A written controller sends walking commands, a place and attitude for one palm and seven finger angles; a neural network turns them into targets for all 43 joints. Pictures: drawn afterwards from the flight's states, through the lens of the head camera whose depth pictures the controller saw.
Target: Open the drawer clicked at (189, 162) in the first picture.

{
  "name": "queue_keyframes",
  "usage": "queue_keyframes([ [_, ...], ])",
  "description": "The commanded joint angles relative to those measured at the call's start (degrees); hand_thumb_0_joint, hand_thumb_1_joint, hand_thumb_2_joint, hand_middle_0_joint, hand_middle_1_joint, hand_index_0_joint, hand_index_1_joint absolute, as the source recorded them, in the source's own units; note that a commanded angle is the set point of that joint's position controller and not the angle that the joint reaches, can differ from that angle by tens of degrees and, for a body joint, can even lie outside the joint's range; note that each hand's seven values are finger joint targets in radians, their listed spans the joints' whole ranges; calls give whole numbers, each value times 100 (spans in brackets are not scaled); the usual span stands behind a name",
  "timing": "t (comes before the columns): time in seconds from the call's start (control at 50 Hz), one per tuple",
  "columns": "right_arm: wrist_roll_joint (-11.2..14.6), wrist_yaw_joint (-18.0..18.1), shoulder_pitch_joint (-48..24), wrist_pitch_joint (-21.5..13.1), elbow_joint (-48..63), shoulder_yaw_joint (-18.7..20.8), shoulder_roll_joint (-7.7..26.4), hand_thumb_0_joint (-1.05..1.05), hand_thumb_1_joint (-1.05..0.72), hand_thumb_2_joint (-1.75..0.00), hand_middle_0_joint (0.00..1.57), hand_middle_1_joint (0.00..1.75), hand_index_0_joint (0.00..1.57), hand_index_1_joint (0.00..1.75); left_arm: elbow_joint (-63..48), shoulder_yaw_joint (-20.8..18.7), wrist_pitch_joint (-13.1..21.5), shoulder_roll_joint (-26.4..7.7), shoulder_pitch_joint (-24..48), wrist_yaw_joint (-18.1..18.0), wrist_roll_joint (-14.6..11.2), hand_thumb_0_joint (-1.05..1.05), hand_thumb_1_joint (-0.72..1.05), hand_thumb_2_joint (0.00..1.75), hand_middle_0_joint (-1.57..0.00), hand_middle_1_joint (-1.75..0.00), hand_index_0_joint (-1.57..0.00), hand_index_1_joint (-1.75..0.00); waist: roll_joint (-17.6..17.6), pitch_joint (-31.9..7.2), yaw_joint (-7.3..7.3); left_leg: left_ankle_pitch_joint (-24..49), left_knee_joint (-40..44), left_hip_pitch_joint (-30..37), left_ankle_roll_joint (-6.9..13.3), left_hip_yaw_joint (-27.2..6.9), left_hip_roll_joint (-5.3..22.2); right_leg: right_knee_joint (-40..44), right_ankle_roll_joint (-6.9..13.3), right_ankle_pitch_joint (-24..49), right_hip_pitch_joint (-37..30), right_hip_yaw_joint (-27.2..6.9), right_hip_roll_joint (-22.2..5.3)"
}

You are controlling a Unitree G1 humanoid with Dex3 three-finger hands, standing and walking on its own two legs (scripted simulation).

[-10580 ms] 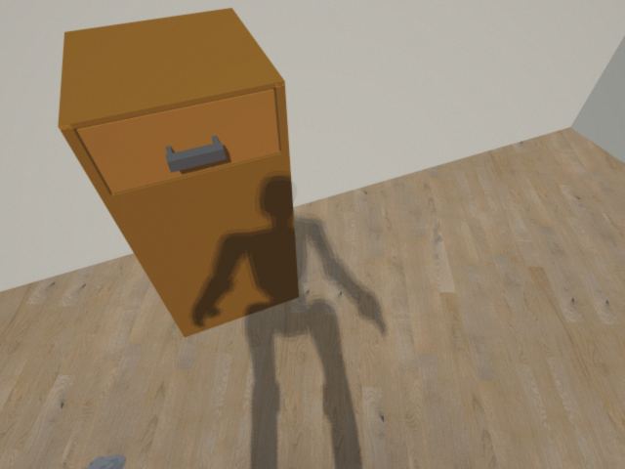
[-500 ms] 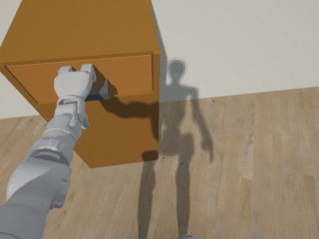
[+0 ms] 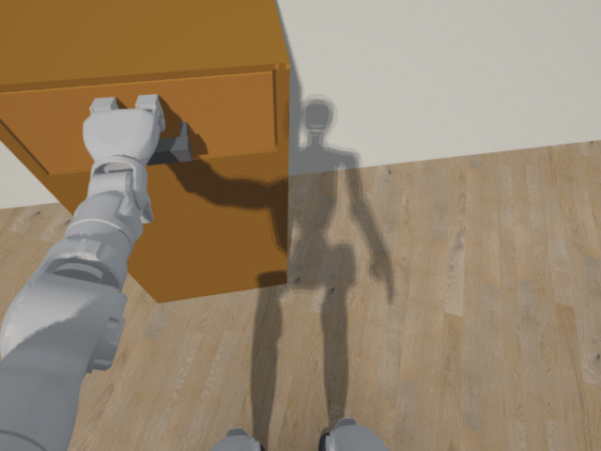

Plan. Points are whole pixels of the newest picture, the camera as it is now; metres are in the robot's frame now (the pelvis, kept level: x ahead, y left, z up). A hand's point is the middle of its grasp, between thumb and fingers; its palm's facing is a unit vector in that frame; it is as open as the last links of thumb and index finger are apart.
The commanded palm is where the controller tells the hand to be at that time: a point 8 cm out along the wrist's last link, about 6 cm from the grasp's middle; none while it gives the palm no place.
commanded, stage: lower the fingers behind the handle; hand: left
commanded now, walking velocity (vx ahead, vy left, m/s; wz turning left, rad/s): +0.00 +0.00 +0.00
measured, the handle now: (151, 141) +0.56 +0.19 +0.03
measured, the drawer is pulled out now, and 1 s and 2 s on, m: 0.00 0.00 0.00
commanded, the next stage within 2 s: lift the fingers back up to retry in 0.46 s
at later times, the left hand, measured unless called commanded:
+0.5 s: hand (137, 163) +0.51 +0.20 +0.04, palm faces -0.02 +0.04 -1.00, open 13.8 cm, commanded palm +0.50 +0.19 +0.06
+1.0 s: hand (133, 158) +0.51 +0.20 +0.05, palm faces -0.04 -0.05 -1.00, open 13.8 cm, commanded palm +0.49 +0.20 +0.12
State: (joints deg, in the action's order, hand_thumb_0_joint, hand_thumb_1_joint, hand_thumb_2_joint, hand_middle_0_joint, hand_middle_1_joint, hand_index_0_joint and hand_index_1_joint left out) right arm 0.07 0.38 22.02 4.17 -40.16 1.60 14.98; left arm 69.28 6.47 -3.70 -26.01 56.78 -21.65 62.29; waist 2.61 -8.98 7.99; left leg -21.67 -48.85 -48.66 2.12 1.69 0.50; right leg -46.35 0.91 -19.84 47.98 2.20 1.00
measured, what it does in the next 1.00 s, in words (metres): stands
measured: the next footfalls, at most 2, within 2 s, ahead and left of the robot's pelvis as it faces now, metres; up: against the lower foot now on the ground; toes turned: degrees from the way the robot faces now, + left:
none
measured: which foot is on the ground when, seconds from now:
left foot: down 0.00-1.00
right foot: down 0.00-1.00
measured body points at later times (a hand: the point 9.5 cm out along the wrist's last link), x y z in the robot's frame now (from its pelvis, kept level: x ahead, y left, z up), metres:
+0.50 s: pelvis -0.02 +0.00 -0.01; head +0.10 +0.00 +0.42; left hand +0.51 +0.20 +0.09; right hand -0.03 -0.26 -0.14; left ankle +0.01 +0.10 -0.69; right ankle +0.01 -0.11 -0.69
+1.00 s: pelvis +0.01 +0.01 +0.01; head +0.11 +0.00 +0.45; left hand +0.51 +0.20 +0.11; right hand +0.01 -0.26 -0.12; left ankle +0.01 +0.10 -0.69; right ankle +0.01 -0.11 -0.69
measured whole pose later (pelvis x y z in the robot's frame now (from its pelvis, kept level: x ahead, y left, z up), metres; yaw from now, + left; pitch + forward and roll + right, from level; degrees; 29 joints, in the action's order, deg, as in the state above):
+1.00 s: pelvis +0.01 +0.01 +0.01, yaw -1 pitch +20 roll -2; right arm -0.1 1.0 22.4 4.1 -40.2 1.9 14.5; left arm 62.9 3.5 -0.7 -26.1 51.2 -18.0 60.7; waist 3.4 -7.9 7.4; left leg -20.9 -44.3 -43.0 2.4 2.2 0.5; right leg -41.1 0.5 -18.4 42.2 1.5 1.2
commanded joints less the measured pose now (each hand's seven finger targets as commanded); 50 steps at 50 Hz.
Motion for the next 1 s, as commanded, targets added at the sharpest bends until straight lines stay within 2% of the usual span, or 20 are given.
queue_keyframes([
  [0.0, 5, 106, 804, -97, 246, 320, 985, 0, -90, -90, 20, 30, 20, 30, -37, -26, -152, -761, 1799, 281, -87, 0, -50, 30, -30, -120, -30, -120, -421, -1272, 421, 656, 466, 933, 113, -106, -124, 648, 36, 479, -572, -85, 186],
  [0.02, 0, 120, 831, -100, 271, 298, 1001, 0, -90, -90, 20, 30, 20, 30, -78, -110, -137, -933, 1876, 292, -75, 0, -50, 30, -30, -120, -30, -120, -345, -1390, 406, 634, 435, 894, 118, -123, -124, 577, 29, 460, -572, -98, 179],
  [0.06, -4, 120, 825, -128, 306, 304, 966, 0, -90, -90, 20, 30, 20, 30, -124, 122, -130, -622, 1904, 349, -112, 0, -50, 30, -30, -120, -30, -120, -302, -1435, 440, 578, 407, 933, 117, -126, -113, 542, 29, 400, -457, -75, 182],
  [0.1, -7, 122, 868, -121, 298, 308, 989, 0, -90, -90, 20, 30, 20, 30, -102, -65, -117, -841, 1848, 381, -117, 0, -50, 30, -30, -120, -30, -120, -356, -1601, 386, 648, 359, 914, 117, -157, -114, 486, 39, 439, -544, -77, 187],
  [0.18, 7, 143, 838, -146, 341, 280, 963, 0, -90, -90, 20, 30, 20, 30, -113, 72, -100, -710, 1887, 424, -135, 0, -50, 30, -30, -120, -30, -120, -328, -1445, 442, 384, 344, 820, 126, -167, -102, 481, 19, 220, -360, -69, 186],
  [0.28, 3, 166, 868, -177, 361, 269, 973, 0, -90, -90, 20, 30, 20, 30, -238, -86, -8, -903, 1903, 454, -174, 0, -50, 30, -30, -120, -30, -120, -296, -1621, 366, 348, 332, 820, 121, -213, -92, 416, 24, 183, -408, -69, 181],
  [0.32, -4, 163, 878, -181, 368, 279, 957, 0, -90, -90, 20, 30, 20, 30, -352, 8, 23, -775, 1900, 456, -192, 0, -50, 30, -30, -120, -30, -120, -215, -1769, 377, 438, 301, 923, 123, -198, -89, 419, 19, 249, -401, -82, 185],
  [0.38, 7, 168, 856, -198, 328, 266, 965, 0, -90, -90, 20, 30, 20, 30, -308, 88, 17, -710, 2027, 421, -171, 0, -50, 30, -30, -120, -30, -120, -293, -1513, 439, 248, 329, 789, 122, -221, -79, 430, 13, 105, -261, -69, 185],
  [0.46, 7, 176, 903, -193, 303, 251, 992, 0, -90, -90, 20, 30, 20, 30, -239, -97, -20, -984, 2030, 403, -198, 0, -50, 30, -30, -120, -30, -120, -325, -1613, 419, 330, 300, 711, 134, -185, -92, 443, 4, 193, -421, -97, 176],
  [0.52, 8, 167, 926, -173, 288, 261, 980, 0, -90, -90, 20, 30, 20, 30, -238, -65, -25, -936, 1982, 417, -180, 0, -50, 30, -30, -120, -30, -120, -269, -1616, 429, 494, 296, 825, 125, -192, -80, 434, 13, 305, -387, -73, 186],
  [0.56, 23, 165, 891, -156, 324, 246, 979, 0, -90, -90, 20, 30, 20, 30, -250, -150, -43, -1027, 1874, 420, -207, 0, -50, 30, -30, -120, -30, -120, -348, -1627, 351, 423, 334, 775, 124, -164, -91, 485, 4, 260, -515, -89, 185],
  [0.64, 17, 174, 904, -123, 369, 272, 950, 0, -90, -90, 20, 30, 20, 30, -755, -290, 23, -1233, 2169, 394, -222, 0, -50, 30, -30, -120, -30, -120, -66, -2123, 267, 804, 436, 1217, 117, -185, -91, 541, 12, 566, -887, -113, 195],
  [0.66, 27, 173, 880, -119, 389, 267, 938, 0, -90, -90, 20, 30, 20, 30, -809, -322, 41, -1264, 2131, 389, -246, 0, -50, 30, -30, -120, -30, -120, -69, -2119, 217, 793, 476, 1255, 112, -181, -102, 595, 12, 542, -966, -113, 198],
  [0.7, 37, 188, 852, -111, 372, 272, 924, 0, -90, -90, 20, 30, 20, 30, -912, -249, 81, -1171, 2306, 359, -264, 0, -50, 30, -30, -120, -30, -120, -177, -1974, 297, 783, 558, 1353, 114, -218, -86, 700, 6, 530, -971, -106, 199],
  [0.76, 30, 183, 844, -137, 323, 289, 920, 0, -90, -90, 20, 30, 20, 30, -1058, -274, 133, -1197, 2391, 252, -193, 0, -50, 30, -30, -120, -30, -120, 31, -1951, 248, 913, 671, 1618, 103, -234, -80, 788, 25, 592, -989, -103, 208],
  [0.8, 6, 197, 821, -124, 320, 292, 934, 0, -90, -90, 20, 30, 20, 30, -1333, -485, 194, -1466, 2540, 190, -202, 0, -50, 30, -30, -120, -30, -120, 68, -2221, 192, 1185, 713, 1769, 100, -229, -77, 815, 33, 824, -1280, -130, 202],
  [0.84, -1, 174, 824, -123, 313, 332, 884, 0, -90, -90, 20, 30, 20, 30, -1516, -422, 241, -1311, 2481, 149, -171, 0, -50, 30, -30, -120, -30, -120, 267, -2303, 140, 1513, 760, 2118, 72, -238, -66, 857, 58, 1013, -1315, -90, 221],
  [0.9, -37, 168, 758, -101, 292, 357, 886, 0, -90, -90, 20, 30, 20, 30, -1838, -632, 329, -1473, 2473, 84, -222, 0, -50, 30, -30, -120, -30, -120, 129, -2491, 63, 1915, 829, 2331, 73, -226, -75, 938, 56, 1409, -1697, -108, 218],
  [0.92, -35, 159, 741, -93, 294, 375, 878, 0, -90, -90, 20, 30, 20, 30, -2030, -660, 367, -1511, 2451, 56, -190, 0, -50, 30, -30, -120, -30, -120, 291, -2576, 13, 2083, 856, 2494, 56, -228, -70, 939, 59, 1521, -1737, -108, 219],
  [0.98, -58, 98, 625, -77, 280, 427, 848, 0, -90, -90, 20, 30, 20, 30, -2298, -505, 368, -1182, 2257, 1, -150, 0, -50, 30, -30, -120, -30, -120, 476, -2503, -47, 2615, 908, 2910, -3, -256, -37, 975, 90, 1732, -1684, -28, 237],
])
